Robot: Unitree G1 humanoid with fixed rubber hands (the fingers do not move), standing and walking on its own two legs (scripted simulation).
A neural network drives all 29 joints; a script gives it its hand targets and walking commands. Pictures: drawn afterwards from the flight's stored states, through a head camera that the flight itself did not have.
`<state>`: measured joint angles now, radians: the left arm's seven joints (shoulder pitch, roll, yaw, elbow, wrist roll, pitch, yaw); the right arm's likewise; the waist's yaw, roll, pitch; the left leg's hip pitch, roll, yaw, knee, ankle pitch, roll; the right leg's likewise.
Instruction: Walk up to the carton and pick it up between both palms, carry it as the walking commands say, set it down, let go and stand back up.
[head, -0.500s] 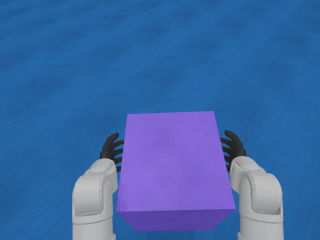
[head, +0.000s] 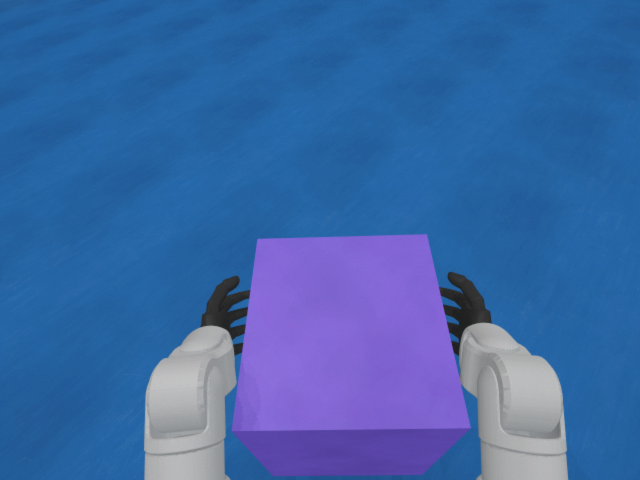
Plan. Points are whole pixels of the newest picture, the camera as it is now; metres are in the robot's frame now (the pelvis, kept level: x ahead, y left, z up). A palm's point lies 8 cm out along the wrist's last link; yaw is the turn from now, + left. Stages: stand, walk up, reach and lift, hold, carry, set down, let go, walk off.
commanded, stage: carry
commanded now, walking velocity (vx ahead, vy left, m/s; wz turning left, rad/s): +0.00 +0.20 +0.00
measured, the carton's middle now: (344, 363) +0.27 +0.00 +0.02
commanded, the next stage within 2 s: none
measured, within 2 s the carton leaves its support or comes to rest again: neither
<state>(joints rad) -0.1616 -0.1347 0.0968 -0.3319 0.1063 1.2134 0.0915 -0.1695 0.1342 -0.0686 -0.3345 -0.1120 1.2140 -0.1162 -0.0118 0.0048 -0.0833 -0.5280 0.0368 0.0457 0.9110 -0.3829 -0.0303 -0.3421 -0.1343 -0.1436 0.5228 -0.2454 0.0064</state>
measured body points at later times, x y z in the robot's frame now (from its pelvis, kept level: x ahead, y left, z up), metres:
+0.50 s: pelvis -0.04 +0.14 -0.01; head -0.05 +0.12 +0.44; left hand +0.24 +0.27 +0.07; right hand +0.24 -0.02 +0.06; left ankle -0.01 +0.21 -0.72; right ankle -0.04 +0.05 -0.74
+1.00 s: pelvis -0.09 +0.28 -0.01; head -0.08 +0.29 +0.44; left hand +0.19 +0.44 +0.07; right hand +0.20 +0.14 +0.07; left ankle -0.05 +0.36 -0.74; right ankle -0.10 +0.18 -0.70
